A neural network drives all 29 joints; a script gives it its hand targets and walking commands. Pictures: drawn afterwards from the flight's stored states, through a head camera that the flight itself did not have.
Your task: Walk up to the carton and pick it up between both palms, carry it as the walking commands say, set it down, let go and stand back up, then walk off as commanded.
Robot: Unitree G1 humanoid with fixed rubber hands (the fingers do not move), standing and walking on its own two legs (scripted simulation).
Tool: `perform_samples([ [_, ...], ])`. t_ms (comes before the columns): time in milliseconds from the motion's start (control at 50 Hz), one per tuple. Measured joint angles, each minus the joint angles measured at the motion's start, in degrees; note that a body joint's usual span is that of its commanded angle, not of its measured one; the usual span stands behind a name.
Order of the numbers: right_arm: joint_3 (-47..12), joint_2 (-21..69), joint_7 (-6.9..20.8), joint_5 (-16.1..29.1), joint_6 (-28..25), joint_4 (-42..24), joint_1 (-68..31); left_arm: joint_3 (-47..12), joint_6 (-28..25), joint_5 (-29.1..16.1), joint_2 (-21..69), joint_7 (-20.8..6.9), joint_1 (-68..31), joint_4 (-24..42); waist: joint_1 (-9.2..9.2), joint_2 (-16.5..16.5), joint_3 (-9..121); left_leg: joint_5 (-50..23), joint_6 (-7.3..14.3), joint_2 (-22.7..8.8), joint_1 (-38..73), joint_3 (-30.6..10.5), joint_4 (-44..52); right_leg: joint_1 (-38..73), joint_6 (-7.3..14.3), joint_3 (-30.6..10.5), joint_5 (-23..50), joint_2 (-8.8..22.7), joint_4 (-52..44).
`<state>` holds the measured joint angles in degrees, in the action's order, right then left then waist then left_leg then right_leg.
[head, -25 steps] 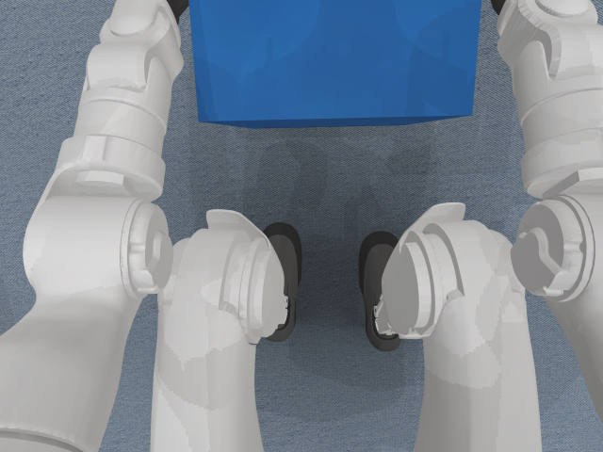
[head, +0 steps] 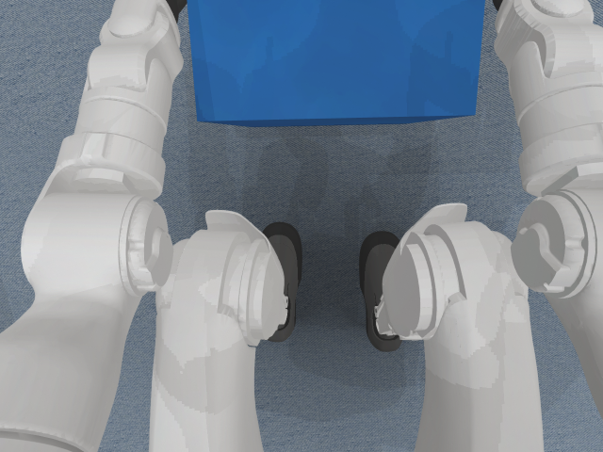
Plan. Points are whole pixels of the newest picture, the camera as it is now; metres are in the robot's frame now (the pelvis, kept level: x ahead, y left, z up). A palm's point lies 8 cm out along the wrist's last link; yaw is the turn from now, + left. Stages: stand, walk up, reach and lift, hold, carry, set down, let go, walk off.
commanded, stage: set down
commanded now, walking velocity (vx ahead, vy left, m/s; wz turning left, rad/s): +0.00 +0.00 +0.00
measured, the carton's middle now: out of the picture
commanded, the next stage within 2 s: let go in 1.78 s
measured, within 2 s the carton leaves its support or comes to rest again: neither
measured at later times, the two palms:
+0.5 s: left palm out of the picture +0.57 +0.18 -0.16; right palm out of the picture +0.55 -0.19 -0.17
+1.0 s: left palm out of the picture +0.57 +0.18 -0.03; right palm out of the picture +0.55 -0.19 -0.03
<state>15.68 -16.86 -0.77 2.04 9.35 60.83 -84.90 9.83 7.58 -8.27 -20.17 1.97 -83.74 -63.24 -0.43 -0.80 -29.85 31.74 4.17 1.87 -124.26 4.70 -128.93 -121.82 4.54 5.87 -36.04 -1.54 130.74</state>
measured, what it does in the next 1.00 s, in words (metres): rises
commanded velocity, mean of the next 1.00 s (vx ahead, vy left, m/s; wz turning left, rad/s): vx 0.00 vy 0.00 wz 0.00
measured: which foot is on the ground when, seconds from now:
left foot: down 0.00-1.00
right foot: down 0.00-1.00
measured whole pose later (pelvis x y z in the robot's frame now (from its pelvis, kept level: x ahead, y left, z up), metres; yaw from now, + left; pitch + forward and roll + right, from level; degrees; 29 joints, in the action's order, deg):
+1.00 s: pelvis +0.00 +0.01 +0.09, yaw -3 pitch +28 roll -3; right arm 8.3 -22.2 -7.9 13.4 22.6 36.9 -77.4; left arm 9.3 22.5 -8.4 -22.0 8.7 -79.2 -36.2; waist 0.3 -0.8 -29.9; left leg 31.7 4.1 1.9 -110.4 1.3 -114.0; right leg -107.7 3.2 5.9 -33.9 -4.3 113.2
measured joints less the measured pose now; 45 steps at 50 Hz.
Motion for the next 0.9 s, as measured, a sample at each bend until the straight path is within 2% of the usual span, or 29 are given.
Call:
perform_samples([
  [80,-2.4,0.0,-3.4,2.4,-1.4,1.5,-0.8,0.0,-1.1,0.0,0.0,1.9,-0.7,-1.1,0.00,0.0,0.0,0.2,0.0,0.0,-0.6,0.0,0.0,-0.6,0.0,0.0,-0.2,0.0,0.0],
  [200,-4.2,-0.7,-6.0,5.7,-3.2,2.4,-0.9,0.0,-1.9,0.0,-0.3,3.9,-1.0,-1.4,0.00,0.0,0.0,0.7,0.0,0.0,-1.6,0.0,0.0,-1.5,-0.1,0.0,-0.7,-0.1,-0.1],
  [400,-5.8,-2.6,-6.7,8.9,-4.0,2.3,1.2,-0.5,-2.4,-0.1,-0.6,4.5,-1.0,-0.2,0.00,0.0,0.0,0.7,0.0,0.0,-1.9,0.0,-0.1,-1.8,-0.1,0.0,-0.7,-0.1,0.0],
  [440,-6.1,-2.9,-6.8,9.4,-3.8,0.8,1.6,-0.5,-2.2,-0.1,-0.6,4.7,-1.0,0.6,0.00,0.0,0.0,0.7,0.0,0.0,-1.9,0.0,-0.1,-1.8,-0.1,0.0,-0.7,-0.1,0.0],
  [540,-6.5,-3.9,-7.7,11.0,-1.6,-5.9,2.4,-0.5,-0.2,-0.2,-1.1,5.8,-0.6,8.8,0.05,0.0,-0.1,0.7,0.0,0.0,-1.7,0.0,-0.1,-1.6,-0.1,0.0,-0.7,-0.1,0.0],
  [600,-7.1,-4.1,-8.3,11.6,1.0,-9.1,3.0,-0.5,2.2,-0.2,-1.1,6.1,-0.5,10.6,0.10,0.0,-0.1,0.8,0.0,0.0,-1.0,-0.1,0.1,-0.9,-0.1,0.0,-0.7,-0.2,-0.2],
  [660,-7.4,-4.1,-8.8,11.7,3.7,-14.3,4.5,-0.5,5.3,-0.2,-1.1,6.4,1.5,15.5,0.14,0.0,-0.1,0.8,0.0,0.0,0.5,-0.3,1.0,0.5,-0.1,0.0,-0.6,-0.4,-1.3],
  [800,-7.4,-4.2,-8.9,11.7,9.2,-19.7,7.7,-0.5,10.5,-0.2,-1.2,6.7,4.5,22.0,0.38,0.0,-0.1,0.8,0.0,0.0,6.1,-1.6,6.0,6.2,-0.8,0.0,0.3,-1.4,-7.3],
  [900,-7.4,-4.7,-8.2,11.3,11.3,-21.5,7.7,-0.5,12.7,-0.2,-1.7,6.7,4.5,23.5,0.51,0.0,-0.1,0.4,0.0,0.0,10.0,-2.5,10.4,10.1,-1.1,0.0,1.3,-2.1,-12.4],
])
